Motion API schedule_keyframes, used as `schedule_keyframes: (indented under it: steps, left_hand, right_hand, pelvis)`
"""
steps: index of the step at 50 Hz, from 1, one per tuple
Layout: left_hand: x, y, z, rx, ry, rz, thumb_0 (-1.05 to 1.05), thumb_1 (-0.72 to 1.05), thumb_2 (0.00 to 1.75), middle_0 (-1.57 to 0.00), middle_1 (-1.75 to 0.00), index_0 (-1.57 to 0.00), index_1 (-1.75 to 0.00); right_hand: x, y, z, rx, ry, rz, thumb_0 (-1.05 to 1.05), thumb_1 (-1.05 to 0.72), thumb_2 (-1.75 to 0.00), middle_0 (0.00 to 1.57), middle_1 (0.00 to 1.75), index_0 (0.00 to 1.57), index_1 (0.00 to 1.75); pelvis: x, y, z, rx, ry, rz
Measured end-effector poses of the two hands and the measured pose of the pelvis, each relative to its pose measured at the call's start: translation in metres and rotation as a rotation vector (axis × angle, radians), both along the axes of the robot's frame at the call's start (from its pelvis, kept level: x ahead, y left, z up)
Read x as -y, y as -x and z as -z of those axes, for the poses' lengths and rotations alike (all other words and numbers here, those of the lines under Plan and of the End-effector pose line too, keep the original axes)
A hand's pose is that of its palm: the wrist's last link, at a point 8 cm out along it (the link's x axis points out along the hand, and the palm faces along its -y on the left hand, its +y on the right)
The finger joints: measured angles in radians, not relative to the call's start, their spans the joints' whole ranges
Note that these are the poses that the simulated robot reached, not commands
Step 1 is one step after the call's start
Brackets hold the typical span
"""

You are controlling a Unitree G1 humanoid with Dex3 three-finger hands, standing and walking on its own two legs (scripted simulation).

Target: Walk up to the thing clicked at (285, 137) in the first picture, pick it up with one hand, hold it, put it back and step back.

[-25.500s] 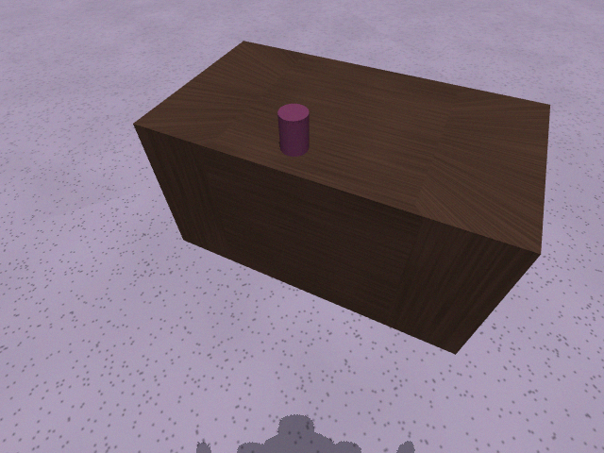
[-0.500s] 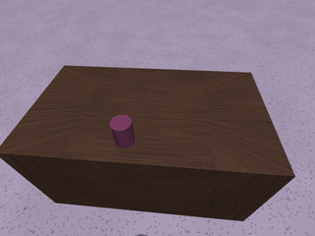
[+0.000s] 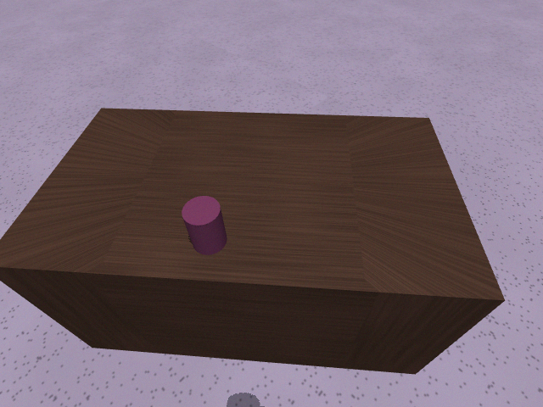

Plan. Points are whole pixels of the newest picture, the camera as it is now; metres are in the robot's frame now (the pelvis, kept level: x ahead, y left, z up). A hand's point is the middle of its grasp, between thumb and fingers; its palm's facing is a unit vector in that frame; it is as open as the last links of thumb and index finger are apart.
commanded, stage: stand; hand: left
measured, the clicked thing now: (205, 226) +0.50 +0.18 -0.12
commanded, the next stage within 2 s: step back in 1.18 s
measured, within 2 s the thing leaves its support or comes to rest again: neither
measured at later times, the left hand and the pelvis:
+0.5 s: hand out of the picture +0.09 +0.24 -0.16, palm faces -0.02 -0.94 -0.33, open 7.4 cm; pelvis +0.01 +0.00 +0.00, yaw -1 degrees
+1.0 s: hand out of the picture +0.10 +0.24 -0.16, palm faces -0.03 -0.94 -0.34, open 7.4 cm; pelvis +0.02 +0.00 +0.00, yaw -1 degrees
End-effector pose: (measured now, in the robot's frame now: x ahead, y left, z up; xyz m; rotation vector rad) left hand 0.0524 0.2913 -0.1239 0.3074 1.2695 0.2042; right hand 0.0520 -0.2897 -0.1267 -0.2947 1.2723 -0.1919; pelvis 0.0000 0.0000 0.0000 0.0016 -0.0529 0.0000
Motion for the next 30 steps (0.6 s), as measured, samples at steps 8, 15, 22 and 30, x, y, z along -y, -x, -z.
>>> schedule_keyframes:
  steps: [8, 15, 22, 30]
  left_hand:
    - [0.001, -0.013, -0.001, 0.009, -0.001, 0.005, 0.01, 0.9, 0.89, -0.2, -0.3, -0.21, -0.3]
    - [0.003, -0.024, -0.002, 0.027, 0.002, 0.01, 0.01, 0.9, 0.89, -0.2, -0.3, -0.21, -0.3]
    - [0.003, -0.031, -0.002, 0.034, 0.003, 0.012, 0.01, 0.9, 0.89, -0.2, -0.3, -0.21, -0.3]
    - [0.001, -0.032, -0.003, 0.023, 0.0, 0.011, 0.01, 0.9, 0.89, -0.2, -0.3, -0.21, -0.3]
  right_hand:
    - [0.002, -0.011, -0.001, 0.009, 0.003, 0.001, 0.01, -0.9, -0.9, 0.21, 0.3, 0.2, 0.3]
    - [0.004, -0.02, -0.004, 0.023, 0.008, -0.001, 0.01, -0.9, -0.9, 0.21, 0.3, 0.2, 0.3]
    - [0.006, -0.026, -0.005, 0.032, 0.014, -0.001, 0.0, -0.9, -0.9, 0.21, 0.3, 0.2, 0.3]
    - [0.005, -0.026, -0.003, 0.024, 0.009, 0.002, 0.0, -0.9, -0.9, 0.21, 0.3, 0.2, 0.3]
  pelvis:
    - [0.001, -0.007, 0.0, -0.004, 0.0, 0.003]
    - [0.002, -0.011, -0.001, -0.006, 0.002, 0.004]
    - [0.002, -0.013, -0.001, -0.008, 0.001, 0.007]
    - [0.002, -0.016, -0.001, -0.013, -0.001, 0.011]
